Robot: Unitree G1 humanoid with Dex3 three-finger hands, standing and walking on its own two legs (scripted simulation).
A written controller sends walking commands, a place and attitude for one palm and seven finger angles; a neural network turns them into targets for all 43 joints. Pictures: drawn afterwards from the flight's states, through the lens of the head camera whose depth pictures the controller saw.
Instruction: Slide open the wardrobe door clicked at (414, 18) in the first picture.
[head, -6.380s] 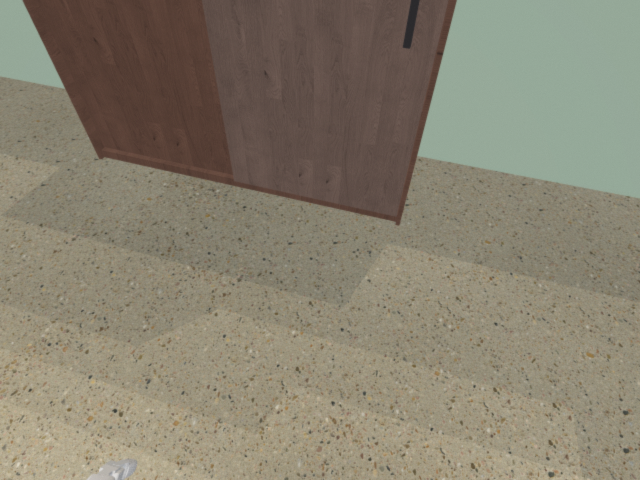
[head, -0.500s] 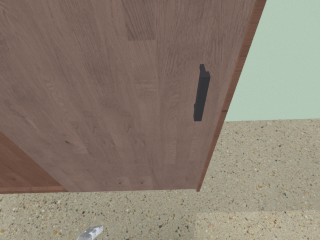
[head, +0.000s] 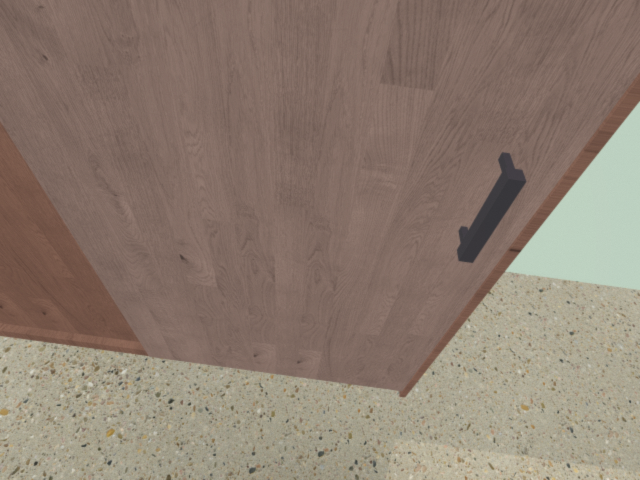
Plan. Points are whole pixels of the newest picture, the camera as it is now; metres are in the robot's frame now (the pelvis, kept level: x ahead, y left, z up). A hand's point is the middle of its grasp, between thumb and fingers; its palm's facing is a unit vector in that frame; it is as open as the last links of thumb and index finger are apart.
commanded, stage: come to a stop and stand still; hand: right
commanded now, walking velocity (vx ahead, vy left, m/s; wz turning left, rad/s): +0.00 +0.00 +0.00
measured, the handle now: (484, 210) +0.46 -0.19 +0.10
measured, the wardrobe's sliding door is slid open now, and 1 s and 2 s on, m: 0.00 0.00 0.00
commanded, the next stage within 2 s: look again from close up in 1.42 s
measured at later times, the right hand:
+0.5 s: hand out of the picture -0.05 -0.15 -0.16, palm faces +0.09 +0.98 -0.18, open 7.3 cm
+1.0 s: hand out of the picture -0.05 -0.15 -0.16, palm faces +0.03 +0.98 -0.18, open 7.3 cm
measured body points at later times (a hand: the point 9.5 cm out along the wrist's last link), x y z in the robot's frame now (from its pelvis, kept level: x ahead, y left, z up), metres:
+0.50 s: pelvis -0.04 +0.02 +0.01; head -0.05 +0.02 +0.46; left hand -0.04 +0.23 -0.15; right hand -0.05 -0.20 -0.15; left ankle +0.01 +0.11 -0.73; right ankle -0.07 -0.10 -0.73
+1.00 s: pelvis -0.03 +0.01 +0.01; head -0.03 +0.02 +0.46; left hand -0.06 +0.21 -0.16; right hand -0.05 -0.20 -0.15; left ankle +0.01 +0.11 -0.73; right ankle -0.07 -0.10 -0.73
